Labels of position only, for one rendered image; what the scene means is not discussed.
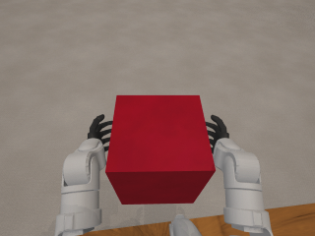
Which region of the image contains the robot right thigh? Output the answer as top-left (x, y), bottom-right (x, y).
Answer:
top-left (168, 217), bottom-right (202, 236)

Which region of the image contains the right robot shin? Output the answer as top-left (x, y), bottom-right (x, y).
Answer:
top-left (174, 214), bottom-right (185, 220)

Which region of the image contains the robot right hand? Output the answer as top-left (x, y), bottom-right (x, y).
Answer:
top-left (205, 115), bottom-right (229, 153)

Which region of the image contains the carton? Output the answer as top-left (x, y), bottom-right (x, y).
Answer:
top-left (105, 95), bottom-right (216, 205)

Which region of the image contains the right robot forearm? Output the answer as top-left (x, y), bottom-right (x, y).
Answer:
top-left (213, 138), bottom-right (274, 236)

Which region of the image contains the robot left hand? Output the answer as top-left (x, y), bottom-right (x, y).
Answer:
top-left (88, 114), bottom-right (113, 151)

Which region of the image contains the left robot forearm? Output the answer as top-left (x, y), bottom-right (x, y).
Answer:
top-left (54, 138), bottom-right (107, 236)

